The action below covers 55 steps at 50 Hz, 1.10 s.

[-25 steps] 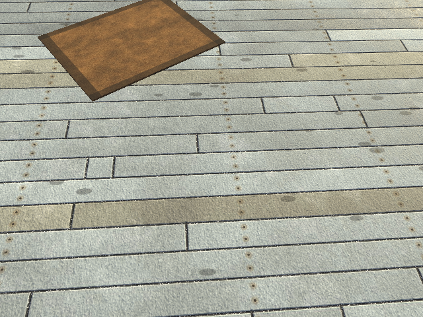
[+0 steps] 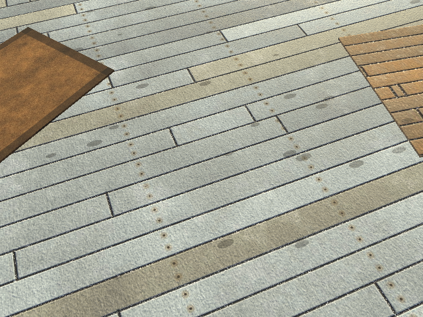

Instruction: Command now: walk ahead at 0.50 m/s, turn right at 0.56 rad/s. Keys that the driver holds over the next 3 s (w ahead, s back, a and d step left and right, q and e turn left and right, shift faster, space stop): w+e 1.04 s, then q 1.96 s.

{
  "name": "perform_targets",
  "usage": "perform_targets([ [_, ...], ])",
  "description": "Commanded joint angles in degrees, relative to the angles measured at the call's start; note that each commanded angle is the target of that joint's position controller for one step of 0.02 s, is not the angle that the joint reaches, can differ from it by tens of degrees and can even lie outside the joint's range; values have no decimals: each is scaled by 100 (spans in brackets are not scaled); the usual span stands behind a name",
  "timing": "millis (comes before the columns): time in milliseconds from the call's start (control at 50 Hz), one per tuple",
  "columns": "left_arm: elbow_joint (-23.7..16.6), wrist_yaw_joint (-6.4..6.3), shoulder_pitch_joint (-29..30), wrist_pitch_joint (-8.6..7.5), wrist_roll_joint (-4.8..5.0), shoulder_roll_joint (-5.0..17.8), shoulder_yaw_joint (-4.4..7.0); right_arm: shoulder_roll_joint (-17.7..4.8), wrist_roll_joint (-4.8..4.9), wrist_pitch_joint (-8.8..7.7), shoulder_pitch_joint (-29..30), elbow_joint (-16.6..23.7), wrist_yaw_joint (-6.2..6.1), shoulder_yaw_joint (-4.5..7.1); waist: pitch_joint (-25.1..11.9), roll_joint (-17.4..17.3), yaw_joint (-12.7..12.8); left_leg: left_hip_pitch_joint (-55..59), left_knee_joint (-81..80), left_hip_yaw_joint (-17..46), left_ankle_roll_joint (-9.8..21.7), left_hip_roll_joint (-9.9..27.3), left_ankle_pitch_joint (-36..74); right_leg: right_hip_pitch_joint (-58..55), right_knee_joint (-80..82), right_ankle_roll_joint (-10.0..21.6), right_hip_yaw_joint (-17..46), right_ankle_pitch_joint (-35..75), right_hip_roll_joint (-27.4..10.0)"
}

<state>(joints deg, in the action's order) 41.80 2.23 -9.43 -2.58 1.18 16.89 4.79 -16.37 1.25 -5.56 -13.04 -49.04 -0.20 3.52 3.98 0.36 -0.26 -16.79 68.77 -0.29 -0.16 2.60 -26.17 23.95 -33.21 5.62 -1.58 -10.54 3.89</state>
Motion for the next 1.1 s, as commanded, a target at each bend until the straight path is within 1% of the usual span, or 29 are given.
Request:
perform_targets([
  [20,-299,-62,-445,-114,-46,601,152,-747,-129,-278,361,608,-18,168,-784,-64,113,-2262,-120,520,68,389,658,-2294,1804,1173,2515,885,-1533],
  [40,-374,-86,-324,-120,-99,614,143,-767,-135,-197,270,616,-10,189,-736,141,-28,-1917,-298,548,-11,424,743,-1838,1931,1223,2458,1155,-1483],
  [100,-369,-193,-426,-140,-44,789,185,-519,-214,-42,379,701,-25,140,-581,174,-100,-1729,-1214,338,-276,340,1181,-1207,2046,1138,1845,1734,-1212],
  [200,-303,-306,-846,-67,2,899,231,-309,-152,-57,1440,1015,46,20,-401,406,345,-1264,-3353,273,-389,-77,2954,-852,1981,721,1571,861,-852],
  [300,-191,-344,-1127,3,34,820,227,-635,-68,-169,1648,1169,150,115,-392,583,357,-985,-4068,533,-198,-207,2693,-1475,1373,559,2341,330,-1162],
  [340,-235,-359,-993,38,14,787,224,-752,-66,-232,1193,1065,150,189,-478,747,72,-429,-4257,450,-5,-233,2312,-1559,949,435,2543,522,-1153],
  [360,-282,-352,-941,39,-7,623,164,-886,-110,-258,649,931,120,270,-775,701,-205,384,-4398,428,157,-155,2293,-1427,383,272,2401,760,-899],
  [380,-378,-325,-961,22,-76,278,33,-1166,-214,-277,-142,849,76,351,-1505,179,-534,1771,-4304,1206,497,692,1929,-822,-1095,65,1960,236,-541],
  [400,-553,-335,-1678,-33,70,-49,-59,-1629,-290,-195,-714,681,79,458,-2143,-1631,-246,3561,-4831,3806,1395,1955,609,1209,-2994,-347,1152,-2088,298],
  [420,-457,-349,-1815,-47,141,483,-5,-1223,-126,-169,-676,685,120,378,-1975,-1638,-285,3556,-5140,4759,1481,2201,-702,2065,-3928,-418,1232,-2320,-156],
  [440,-462,-343,-1292,-15,116,838,90,-785,-100,-133,-397,784,97,260,-1273,-1014,-430,2935,-5232,3869,1238,1947,-709,2264,-4200,-456,1203,-1776,-392],
  [460,-523,-348,-912,17,49,855,107,-655,-149,-86,-119,817,84,206,-846,-608,-388,2246,-5268,2993,1054,1692,63,2103,-4135,-481,998,-1359,-584],
  [500,-638,-297,-664,35,-2,700,134,-470,-231,-63,129,748,60,130,-452,-581,-176,1345,-5505,1998,957,1327,1225,1722,-3690,-460,980,-889,-888],
  [560,-702,-255,-632,138,46,396,89,-464,-161,-121,112,616,54,149,-360,-586,-114,1081,-5852,1116,977,1123,1867,1601,-3312,-476,793,-634,-1012],
  [620,-892,-217,-350,156,18,314,40,-731,-153,-128,50,504,39,228,-264,-525,-114,1185,-6003,630,1138,1298,2571,1886,-2609,-608,765,-70,-1102],
  [720,-1070,-46,437,69,12,152,-47,-933,-120,-25,-129,364,-6,256,-111,-359,-397,1406,-5991,-375,904,1126,3060,1556,-1091,-525,298,1163,-977],
  [800,-1304,85,919,70,37,189,-47,-1121,-18,105,-399,217,-7,304,80,-378,-474,1968,-5766,-717,778,1316,3649,1441,-423,-310,-21,845,-822],
  [840,-1341,110,749,96,1,375,46,-1297,41,174,-366,222,-35,357,-130,-553,-239,2209,-5146,-941,668,1343,5449,901,-292,-85,-310,263,-503],
  [860,-1284,102,399,122,-14,532,132,-1392,68,214,-350,234,-60,387,-383,-650,7,2259,-4527,-1042,615,1325,6403,379,-268,56,-457,-21,-283],
  [880,-1088,72,-378,145,-5,757,273,-1405,93,255,-266,261,-83,386,-790,-583,479,2027,-3509,-1191,498,1202,6778,-647,28,252,-551,133,-41],
  [900,-811,-26,-1402,197,10,1096,459,-1250,38,245,-266,309,-111,318,-1283,-323,984,959,-2042,-1249,279,1009,5868,-2349,252,498,-151,399,-92],
  [920,-759,-122,-1514,196,70,1765,565,-465,-251,153,-689,633,-47,62,-1692,1260,494,-1697,111,-1140,-63,132,798,-4432,381,1356,2641,-51,-1610],
  [940,-979,-82,-1613,80,36,1600,457,-572,-160,-76,-483,752,36,-1,-2729,1097,607,-2592,1098,295,-62,-434,-921,-4966,1344,1980,5021,-1056,-2326],
  [960,-895,-38,-1467,-5,-13,1182,319,-990,89,-191,198,925,102,122,-2029,598,776,-3145,1165,568,32,-109,-374,-4539,1596,1588,4275,-977,-2159],
  [980,-862,-38,-1196,-54,-5,1045,265,-931,97,-261,350,995,109,83,-1358,379,572,-3088,688,505,110,110,153,-3669,1644,1375,3531,-592,-1939],
  [1000,-902,-49,-821,-70,-6,913,213,-883,-55,-281,323,914,63,86,-997,11,303,-2740,188,496,64,304,471,-2882,1623,1200,2943,200,-1688],
  [1020,-975,-69,-520,-68,-68,779,157,-909,-144,-227,215,879,39,120,-821,43,69,-2334,-154,520,7,431,734,-2216,1793,1141,2634,549,-1533],
  [1040,-1033,-89,-361,-77,-119,780,147,-932,-144,-154,121,876,46,136,-765,250,-75,-1998,-312,542,-67,459,820,-1744,1920,1185,2575,811,-1469],
  [1100,-867,-187,-258,-132,-144,695,89,-677,-206,26,-64,702,42,76,-637,191,-198,-1628,-985,213,-346,414,1207,-1122,1887,1068,1460,3088,-1289],
])
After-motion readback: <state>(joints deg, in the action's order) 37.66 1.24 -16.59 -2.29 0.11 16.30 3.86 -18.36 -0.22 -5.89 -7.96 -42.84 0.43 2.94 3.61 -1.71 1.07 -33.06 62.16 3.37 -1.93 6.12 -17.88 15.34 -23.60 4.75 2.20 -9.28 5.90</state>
